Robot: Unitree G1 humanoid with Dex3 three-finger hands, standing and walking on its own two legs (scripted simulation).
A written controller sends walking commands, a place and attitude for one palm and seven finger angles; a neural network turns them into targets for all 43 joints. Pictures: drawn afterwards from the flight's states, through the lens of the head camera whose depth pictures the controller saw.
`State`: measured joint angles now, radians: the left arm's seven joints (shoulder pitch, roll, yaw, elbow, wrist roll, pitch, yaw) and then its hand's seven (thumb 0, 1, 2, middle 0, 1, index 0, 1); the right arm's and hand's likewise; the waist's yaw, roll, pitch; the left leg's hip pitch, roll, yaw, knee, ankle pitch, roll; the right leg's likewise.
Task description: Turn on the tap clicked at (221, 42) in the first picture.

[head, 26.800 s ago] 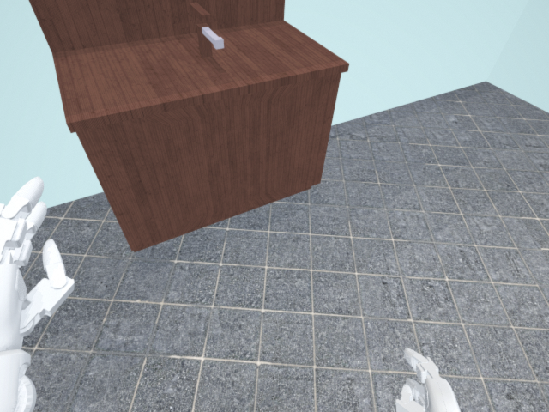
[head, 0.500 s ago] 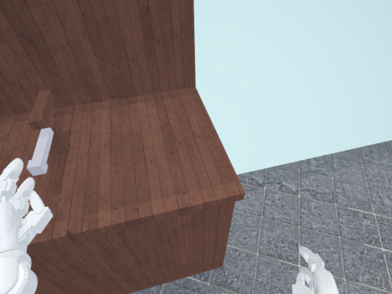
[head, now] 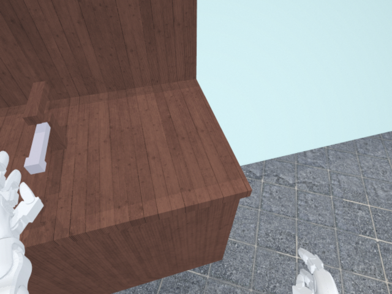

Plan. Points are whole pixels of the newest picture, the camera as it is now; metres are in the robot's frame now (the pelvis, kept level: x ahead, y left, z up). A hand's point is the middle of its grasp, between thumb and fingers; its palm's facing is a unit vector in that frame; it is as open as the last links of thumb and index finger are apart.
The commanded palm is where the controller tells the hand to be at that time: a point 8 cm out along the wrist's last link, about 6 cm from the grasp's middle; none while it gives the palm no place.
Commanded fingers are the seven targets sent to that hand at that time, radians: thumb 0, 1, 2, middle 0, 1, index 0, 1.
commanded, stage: reach beside the lever's end, fingers flat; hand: left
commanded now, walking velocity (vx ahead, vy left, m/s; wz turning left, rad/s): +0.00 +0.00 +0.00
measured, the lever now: (35, 164) +0.33 +0.38 +0.07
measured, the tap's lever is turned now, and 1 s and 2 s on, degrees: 0 0 1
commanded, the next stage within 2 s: push the lever round in 1.26 s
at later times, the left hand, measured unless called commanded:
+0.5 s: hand (23, 189) +0.28 +0.38 +0.07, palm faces +0.60 -0.79 -0.13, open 7.8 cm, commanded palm +0.23 +0.41 +0.06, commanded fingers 0.00 0.90 0.90 -0.15 -0.15 -0.15 -0.15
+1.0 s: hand (25, 181) +0.31 +0.40 +0.04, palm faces +0.56 -0.82 -0.11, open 7.8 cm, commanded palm +0.25 +0.43 +0.05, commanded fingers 0.00 0.90 0.90 -0.15 -0.15 -0.15 -0.15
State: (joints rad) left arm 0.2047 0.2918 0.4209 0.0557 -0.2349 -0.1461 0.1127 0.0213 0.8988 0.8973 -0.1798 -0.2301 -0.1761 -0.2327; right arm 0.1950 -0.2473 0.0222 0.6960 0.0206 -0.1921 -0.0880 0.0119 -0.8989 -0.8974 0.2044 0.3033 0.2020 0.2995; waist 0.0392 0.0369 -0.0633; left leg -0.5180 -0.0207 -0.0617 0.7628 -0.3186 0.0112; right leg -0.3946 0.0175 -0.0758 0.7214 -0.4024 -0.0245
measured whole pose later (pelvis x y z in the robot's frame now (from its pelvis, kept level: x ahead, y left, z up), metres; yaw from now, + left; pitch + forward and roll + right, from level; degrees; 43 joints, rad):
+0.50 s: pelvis +0.00 +0.01 -0.01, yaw +0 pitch +9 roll -3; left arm -0.04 0.43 0.59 0.43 -0.24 -0.22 -0.03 0.02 0.90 0.90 -0.16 -0.17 -0.16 -0.17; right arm 0.22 -0.26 0.02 0.71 0.01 -0.14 -0.10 0.01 -0.90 -0.90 0.21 0.30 0.20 0.30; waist 0.01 0.03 -0.06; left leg -0.65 -0.01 -0.07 0.84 -0.34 0.02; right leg -0.51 0.03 -0.08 0.77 -0.41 -0.02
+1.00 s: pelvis +0.00 +0.02 -0.02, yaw -2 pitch +12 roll -4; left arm -0.14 0.52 0.66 0.63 -0.24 -0.27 -0.11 0.02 0.90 0.90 -0.15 -0.15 -0.15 -0.15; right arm 0.27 -0.27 0.02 0.68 0.02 -0.09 -0.08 0.01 -0.90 -0.90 0.21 0.30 0.20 0.30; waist -0.03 0.02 -0.10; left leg -0.76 0.00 -0.06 0.92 -0.37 0.03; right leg -0.62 0.04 -0.07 0.83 -0.43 -0.01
